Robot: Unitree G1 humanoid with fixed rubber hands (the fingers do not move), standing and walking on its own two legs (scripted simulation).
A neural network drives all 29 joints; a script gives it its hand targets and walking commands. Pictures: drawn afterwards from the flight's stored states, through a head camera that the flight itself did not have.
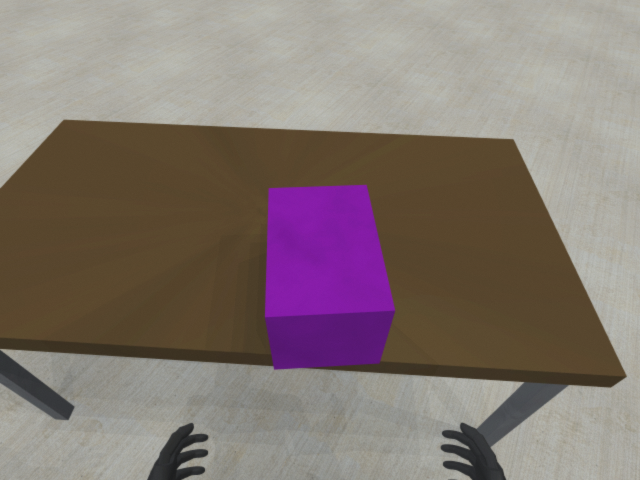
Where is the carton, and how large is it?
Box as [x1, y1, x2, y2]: [265, 185, 394, 369]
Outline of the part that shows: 366,185 269,188 265,320 274,369 379,362 393,316 394,307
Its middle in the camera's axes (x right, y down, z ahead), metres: +0.01 +0.06 +0.70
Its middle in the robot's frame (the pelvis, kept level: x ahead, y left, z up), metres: +0.48 +0.02 -0.09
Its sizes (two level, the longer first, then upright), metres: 0.275 0.184 0.174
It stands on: a table, 0.60 m high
